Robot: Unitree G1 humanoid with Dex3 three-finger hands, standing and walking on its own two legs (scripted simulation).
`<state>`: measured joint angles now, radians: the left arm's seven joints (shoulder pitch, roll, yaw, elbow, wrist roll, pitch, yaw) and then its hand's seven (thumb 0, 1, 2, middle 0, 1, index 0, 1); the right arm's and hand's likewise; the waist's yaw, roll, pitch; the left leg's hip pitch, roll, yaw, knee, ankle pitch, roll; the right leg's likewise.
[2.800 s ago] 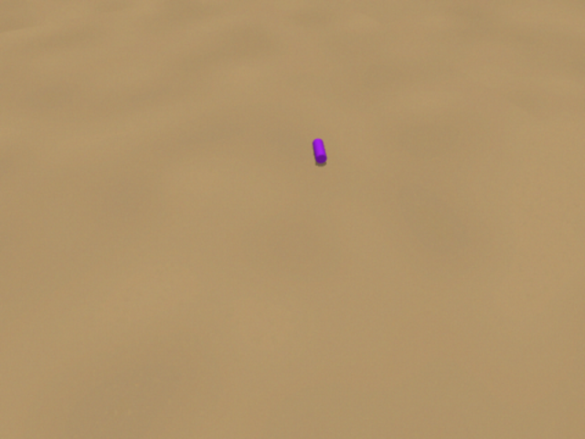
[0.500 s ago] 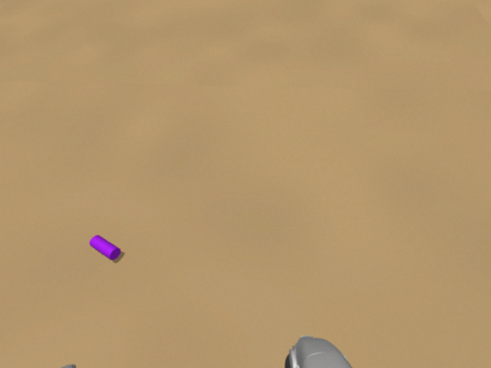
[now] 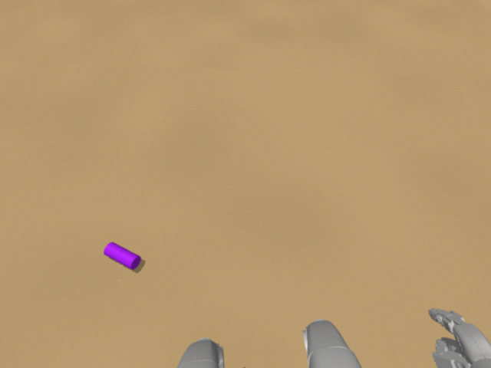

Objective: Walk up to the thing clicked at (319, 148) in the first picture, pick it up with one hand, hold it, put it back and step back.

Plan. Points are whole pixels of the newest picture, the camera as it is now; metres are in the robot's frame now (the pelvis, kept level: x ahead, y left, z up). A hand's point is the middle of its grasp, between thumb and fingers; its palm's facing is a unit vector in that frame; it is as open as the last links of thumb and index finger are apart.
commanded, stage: walk up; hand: left
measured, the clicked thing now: (122, 255) +0.57 +0.52 -0.69
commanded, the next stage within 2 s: none
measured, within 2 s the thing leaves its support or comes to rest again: neither
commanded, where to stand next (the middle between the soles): +0.12 +0.48 m, yaw -29 degrees
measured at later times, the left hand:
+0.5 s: hand out of the picture +0.18 +0.48 -0.07, palm faces -0.15 -0.77 -0.63, open 7.4 cm
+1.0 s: hand out of the picture +0.21 +0.69 -0.12, palm faces -0.36 -0.79 -0.49, open 7.4 cm
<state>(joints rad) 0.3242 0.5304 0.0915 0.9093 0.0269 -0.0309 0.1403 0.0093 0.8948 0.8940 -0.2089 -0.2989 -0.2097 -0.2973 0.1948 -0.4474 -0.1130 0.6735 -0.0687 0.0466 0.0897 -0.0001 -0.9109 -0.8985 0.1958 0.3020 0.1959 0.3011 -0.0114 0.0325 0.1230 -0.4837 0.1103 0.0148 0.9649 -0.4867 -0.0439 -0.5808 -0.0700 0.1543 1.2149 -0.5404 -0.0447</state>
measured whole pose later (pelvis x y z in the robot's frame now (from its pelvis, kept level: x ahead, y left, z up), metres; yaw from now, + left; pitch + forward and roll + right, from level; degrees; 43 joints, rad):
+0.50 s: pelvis +0.05 +0.20 +0.01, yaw -10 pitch -3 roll +0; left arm 0.31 0.41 0.06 0.75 0.03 -0.06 0.10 0.00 0.89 0.89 -0.21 -0.30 -0.21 -0.30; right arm 0.23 -0.47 -0.11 0.64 -0.07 0.12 0.09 0.00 -0.91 -0.90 0.20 0.30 0.20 0.30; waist -0.01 0.15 0.14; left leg -0.62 0.11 -0.13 1.34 -0.40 -0.01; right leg -0.49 -0.07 0.03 0.80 -0.28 -0.01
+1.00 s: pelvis +0.04 +0.45 +0.02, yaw -20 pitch +0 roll -1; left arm 0.28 0.39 0.04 0.82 -0.03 -0.03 0.11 0.01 0.90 0.89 -0.21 -0.30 -0.21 -0.30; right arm 0.32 -0.41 -0.10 0.65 -0.08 0.10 0.05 0.00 -0.90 -0.90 0.20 0.30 0.20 0.30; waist -0.08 0.05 0.19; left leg -0.43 -0.01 0.17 0.76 -0.34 0.12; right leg -0.48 0.04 -0.05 0.94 -0.42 -0.03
